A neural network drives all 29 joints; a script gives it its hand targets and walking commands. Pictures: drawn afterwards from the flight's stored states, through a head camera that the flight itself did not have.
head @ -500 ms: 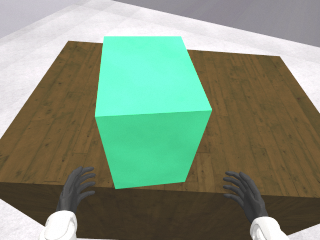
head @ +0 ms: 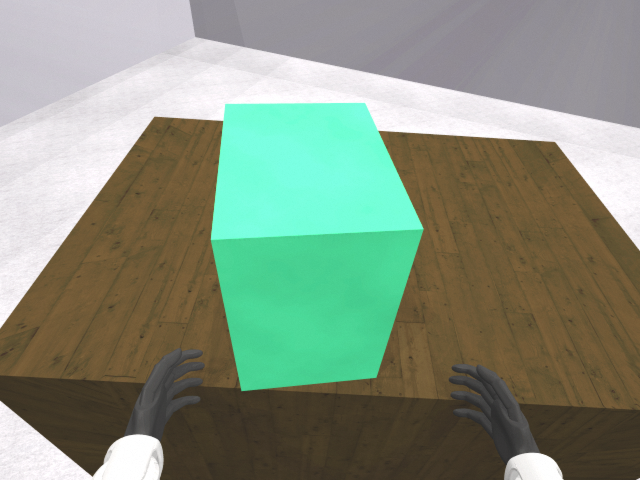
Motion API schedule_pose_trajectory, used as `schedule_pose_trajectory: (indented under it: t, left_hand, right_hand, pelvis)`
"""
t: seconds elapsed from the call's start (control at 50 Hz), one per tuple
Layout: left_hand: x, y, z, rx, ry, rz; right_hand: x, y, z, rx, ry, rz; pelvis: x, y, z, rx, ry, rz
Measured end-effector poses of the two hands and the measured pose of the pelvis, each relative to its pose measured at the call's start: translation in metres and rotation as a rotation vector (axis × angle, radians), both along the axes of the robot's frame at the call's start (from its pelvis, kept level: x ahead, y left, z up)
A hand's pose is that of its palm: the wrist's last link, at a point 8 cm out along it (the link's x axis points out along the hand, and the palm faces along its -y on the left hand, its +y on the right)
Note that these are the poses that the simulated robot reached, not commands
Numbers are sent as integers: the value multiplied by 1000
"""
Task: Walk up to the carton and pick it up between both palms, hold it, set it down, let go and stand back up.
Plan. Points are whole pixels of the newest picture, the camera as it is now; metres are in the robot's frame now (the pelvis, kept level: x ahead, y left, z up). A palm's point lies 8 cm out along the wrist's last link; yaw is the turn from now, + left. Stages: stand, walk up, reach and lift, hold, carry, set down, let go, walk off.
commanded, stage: set down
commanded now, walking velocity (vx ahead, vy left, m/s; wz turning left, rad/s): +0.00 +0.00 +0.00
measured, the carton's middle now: (303, 246) +0.41 +0.05 +0.10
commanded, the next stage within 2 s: let go in 0.28 s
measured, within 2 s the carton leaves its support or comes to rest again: neither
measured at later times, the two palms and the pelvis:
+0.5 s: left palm (146, 419) +0.20 +0.21 +0.02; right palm (506, 435) +0.21 -0.19 +0.02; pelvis -0.02 +0.02 +0.00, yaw +0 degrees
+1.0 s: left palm (134, 438) +0.18 +0.22 +0.00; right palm (505, 456) +0.19 -0.19 +0.01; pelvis -0.04 +0.03 -0.01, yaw +1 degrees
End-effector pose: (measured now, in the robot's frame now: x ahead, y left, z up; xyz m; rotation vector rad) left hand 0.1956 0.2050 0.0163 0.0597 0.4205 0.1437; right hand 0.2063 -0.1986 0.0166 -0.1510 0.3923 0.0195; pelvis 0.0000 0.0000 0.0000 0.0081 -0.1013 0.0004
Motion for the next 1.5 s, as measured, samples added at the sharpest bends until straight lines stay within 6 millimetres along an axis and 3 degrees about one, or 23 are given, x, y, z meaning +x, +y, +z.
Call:
schedule_pose_trajectory:
  t: [0.84,0.96,1.06,1.12,1.18,1.34,1.42,1.5]
  left_hand:
    - [4,10,2,0,29,-136]
    - [-10,17,-13,-2,-137,-163]
    - [-12,20,-17,38,-184,-207]
    - [-12,21,-18,51,-196,-228]
    - [-13,21,-18,58,-205,-238]
    - [-13,20,-18,83,-202,-242]
    - [-12,19,-16,109,-188,-243]
    - [-12,17,-15,129,-174,-237]
  right_hand:
    - [2,9,4,-100,39,-30]
    - [-11,8,-5,-121,-86,-30]
    - [-23,2,-14,-131,-83,-20]
    - [-29,-4,-23,-150,-37,-11]
    - [-43,-15,-50,-173,111,-27]
    - [-114,-32,-125,-129,505,-105]
    - [-140,-29,-144,-90,612,-122]
    - [-147,-24,-155,-62,658,-120]
  pelvis:
    - [-31,28,-7,-6,-128,13]
    - [-35,29,-13,-22,5,25]
    - [-36,29,-16,-24,55,18]
    - [-34,29,-18,-23,71,17]
    - [-32,28,-19,-25,81,19]
    - [-22,27,-23,-25,85,35]
    - [-16,24,-24,-19,83,42]
    - [-12,21,-24,-15,78,49]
